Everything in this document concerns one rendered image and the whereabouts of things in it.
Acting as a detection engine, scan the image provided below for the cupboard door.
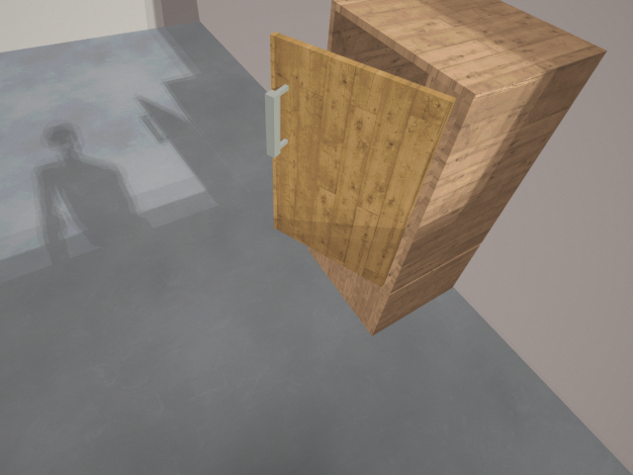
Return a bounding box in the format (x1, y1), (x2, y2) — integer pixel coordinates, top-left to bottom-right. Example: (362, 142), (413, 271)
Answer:
(270, 32), (456, 287)

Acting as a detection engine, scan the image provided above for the handle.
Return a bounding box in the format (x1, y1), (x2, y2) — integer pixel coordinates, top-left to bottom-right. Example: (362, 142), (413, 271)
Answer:
(265, 84), (289, 158)

